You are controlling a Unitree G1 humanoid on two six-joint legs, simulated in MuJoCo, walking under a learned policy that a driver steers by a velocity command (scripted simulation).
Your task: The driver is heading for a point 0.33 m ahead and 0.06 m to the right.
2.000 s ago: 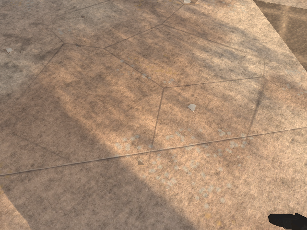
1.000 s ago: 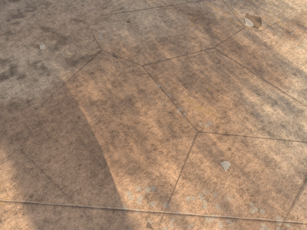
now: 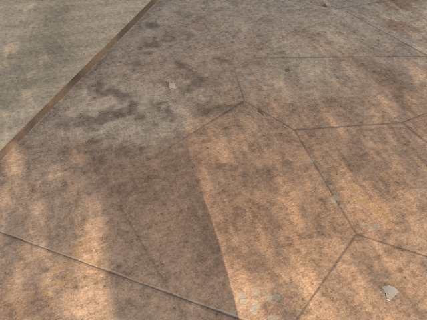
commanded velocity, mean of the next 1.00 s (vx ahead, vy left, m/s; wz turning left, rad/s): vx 0.17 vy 0.00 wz -0.12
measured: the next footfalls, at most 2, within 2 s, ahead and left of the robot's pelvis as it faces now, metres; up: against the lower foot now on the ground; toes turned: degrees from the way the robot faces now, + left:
right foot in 0.20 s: +0.03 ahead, -0.13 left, +0.00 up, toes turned -8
left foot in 0.90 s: +0.33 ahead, +0.06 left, +0.00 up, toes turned -5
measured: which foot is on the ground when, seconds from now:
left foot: down 0.00-0.20, up 0.22-0.88, down 0.90-1.00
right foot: up 0.00-0.18, down 0.20-0.92, up 0.94-1.00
